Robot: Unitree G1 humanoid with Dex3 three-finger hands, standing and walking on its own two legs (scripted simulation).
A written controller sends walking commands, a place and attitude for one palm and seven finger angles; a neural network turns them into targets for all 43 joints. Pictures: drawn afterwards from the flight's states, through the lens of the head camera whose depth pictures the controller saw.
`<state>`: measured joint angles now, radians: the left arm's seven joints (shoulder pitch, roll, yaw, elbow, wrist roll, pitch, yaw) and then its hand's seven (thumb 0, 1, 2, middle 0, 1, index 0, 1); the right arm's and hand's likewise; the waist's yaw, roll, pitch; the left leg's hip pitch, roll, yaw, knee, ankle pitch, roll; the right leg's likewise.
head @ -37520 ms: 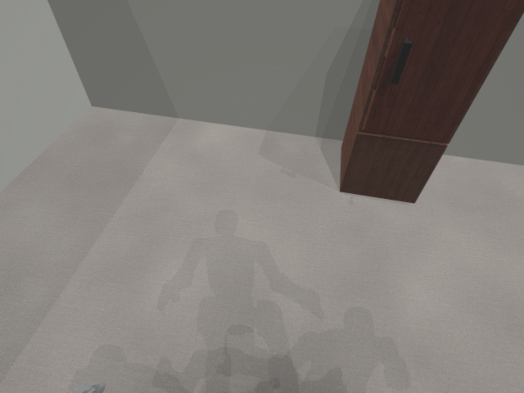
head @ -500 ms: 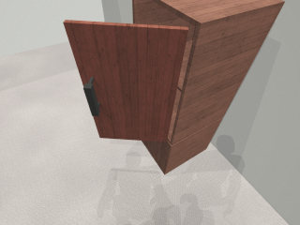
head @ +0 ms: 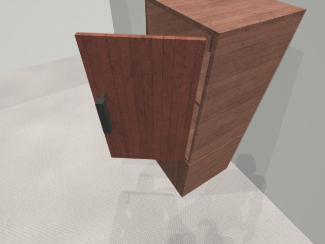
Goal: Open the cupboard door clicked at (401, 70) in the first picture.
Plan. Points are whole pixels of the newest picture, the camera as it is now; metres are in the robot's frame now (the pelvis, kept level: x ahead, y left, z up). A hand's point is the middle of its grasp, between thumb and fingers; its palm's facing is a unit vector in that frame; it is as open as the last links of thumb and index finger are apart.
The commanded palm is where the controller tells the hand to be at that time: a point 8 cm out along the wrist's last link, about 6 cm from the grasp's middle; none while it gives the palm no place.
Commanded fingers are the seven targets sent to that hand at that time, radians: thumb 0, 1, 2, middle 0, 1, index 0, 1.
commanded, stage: come to a stop and stand still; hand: left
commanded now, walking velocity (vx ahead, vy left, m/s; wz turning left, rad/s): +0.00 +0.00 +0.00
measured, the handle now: (105, 112) +0.53 +0.24 -0.01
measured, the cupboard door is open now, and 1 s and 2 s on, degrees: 55 55 55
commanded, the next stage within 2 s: look again from close up in 0.56 s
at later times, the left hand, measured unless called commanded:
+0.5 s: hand out of the picture -0.05 +0.16 -0.17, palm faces +0.04 -0.99 -0.15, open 7.4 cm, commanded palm none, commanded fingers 0.00 0.90 0.90 -0.20 -0.30 -0.20 -0.30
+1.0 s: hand out of the picture -0.03 +0.16 -0.17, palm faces +0.04 -0.99 -0.14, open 7.4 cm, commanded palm none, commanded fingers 0.00 0.90 0.90 -0.20 -0.30 -0.20 -0.30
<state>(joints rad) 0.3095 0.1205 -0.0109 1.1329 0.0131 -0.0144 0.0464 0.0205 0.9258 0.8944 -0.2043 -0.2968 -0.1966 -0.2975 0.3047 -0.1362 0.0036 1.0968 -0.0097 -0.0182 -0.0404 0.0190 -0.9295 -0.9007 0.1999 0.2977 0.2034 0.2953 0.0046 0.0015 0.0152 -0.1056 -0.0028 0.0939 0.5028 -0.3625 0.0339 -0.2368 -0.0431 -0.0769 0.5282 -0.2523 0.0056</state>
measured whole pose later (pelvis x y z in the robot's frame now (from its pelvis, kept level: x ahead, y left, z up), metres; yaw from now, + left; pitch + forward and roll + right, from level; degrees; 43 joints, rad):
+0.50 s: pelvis -0.03 +0.01 +0.00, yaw +0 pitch -2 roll +0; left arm 0.34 0.12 -0.01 1.11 0.01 0.00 0.04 0.01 0.91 0.89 -0.20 -0.30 -0.19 -0.30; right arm 0.35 -0.12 0.01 1.13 -0.01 -0.01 -0.02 0.01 -0.91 -0.90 0.20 0.30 0.20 0.30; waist 0.01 -0.01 0.03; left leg -0.12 -0.02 0.11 0.44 -0.29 0.05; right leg -0.25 -0.06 -0.06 0.45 -0.16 0.02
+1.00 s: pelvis -0.02 +0.01 +0.01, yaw -1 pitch -2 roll +0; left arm 0.33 0.11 0.00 1.11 0.01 -0.01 0.04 0.01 0.92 0.89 -0.20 -0.30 -0.19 -0.30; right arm 0.31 -0.10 0.01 1.14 -0.01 -0.03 -0.03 0.01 -0.91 -0.90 0.20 0.30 0.20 0.30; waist 0.01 -0.02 0.03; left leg -0.10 -0.02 0.11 0.43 -0.30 0.05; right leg -0.23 -0.05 -0.06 0.45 -0.18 0.02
